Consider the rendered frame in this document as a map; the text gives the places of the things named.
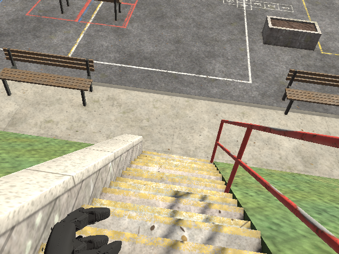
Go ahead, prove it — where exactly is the left robot hand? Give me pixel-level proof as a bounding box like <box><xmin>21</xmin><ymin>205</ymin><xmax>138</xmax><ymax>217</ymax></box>
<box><xmin>42</xmin><ymin>207</ymin><xmax>122</xmax><ymax>254</ymax></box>

